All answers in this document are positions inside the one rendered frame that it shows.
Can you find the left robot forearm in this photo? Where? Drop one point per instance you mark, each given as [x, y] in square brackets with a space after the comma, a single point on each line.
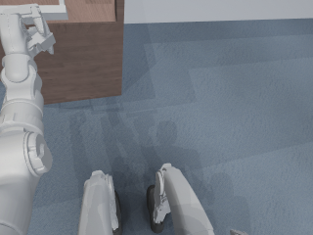
[23, 106]

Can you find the drawer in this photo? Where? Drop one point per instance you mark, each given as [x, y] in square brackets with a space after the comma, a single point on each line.
[78, 11]

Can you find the robot left foot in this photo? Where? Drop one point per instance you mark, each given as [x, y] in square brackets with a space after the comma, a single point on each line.
[117, 231]

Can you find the handle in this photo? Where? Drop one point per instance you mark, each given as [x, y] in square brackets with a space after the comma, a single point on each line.
[49, 12]

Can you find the cabinet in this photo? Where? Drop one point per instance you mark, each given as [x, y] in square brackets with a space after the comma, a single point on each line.
[87, 60]

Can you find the left robot hand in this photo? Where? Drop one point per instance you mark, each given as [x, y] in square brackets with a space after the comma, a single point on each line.
[14, 35]

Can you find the robot right shin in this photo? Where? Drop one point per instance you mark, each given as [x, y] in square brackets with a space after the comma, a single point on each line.
[161, 203]

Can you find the left robot upper arm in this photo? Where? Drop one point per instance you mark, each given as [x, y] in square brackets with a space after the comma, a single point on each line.
[24, 157]

